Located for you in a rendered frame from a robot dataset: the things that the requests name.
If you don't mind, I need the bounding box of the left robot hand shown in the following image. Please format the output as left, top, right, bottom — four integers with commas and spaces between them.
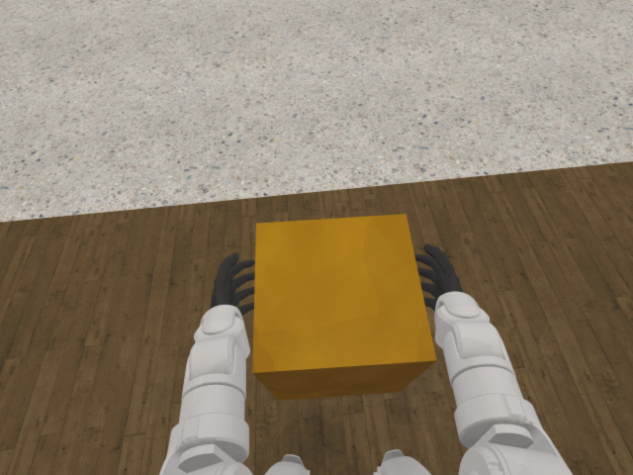
211, 252, 255, 315

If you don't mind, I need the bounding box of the robot left forearm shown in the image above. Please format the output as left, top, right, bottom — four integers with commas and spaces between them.
159, 305, 250, 475

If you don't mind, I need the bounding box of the right robot hand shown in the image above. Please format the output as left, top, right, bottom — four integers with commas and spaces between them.
414, 244, 463, 311

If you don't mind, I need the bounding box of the robot shin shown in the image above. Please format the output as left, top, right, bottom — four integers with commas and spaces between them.
381, 449, 404, 465
282, 454, 304, 466

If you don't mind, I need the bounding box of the right robot shin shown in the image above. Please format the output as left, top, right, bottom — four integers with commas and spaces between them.
381, 449, 404, 465

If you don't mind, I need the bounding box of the carton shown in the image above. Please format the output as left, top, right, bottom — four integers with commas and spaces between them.
252, 214, 437, 401

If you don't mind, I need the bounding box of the robot right forearm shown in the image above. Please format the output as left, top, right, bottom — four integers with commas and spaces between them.
434, 292, 572, 473

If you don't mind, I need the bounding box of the left robot shin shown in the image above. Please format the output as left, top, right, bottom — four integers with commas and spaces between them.
282, 454, 304, 466

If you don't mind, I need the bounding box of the robot right upper arm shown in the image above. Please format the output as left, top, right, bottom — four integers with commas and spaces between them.
459, 442, 573, 475

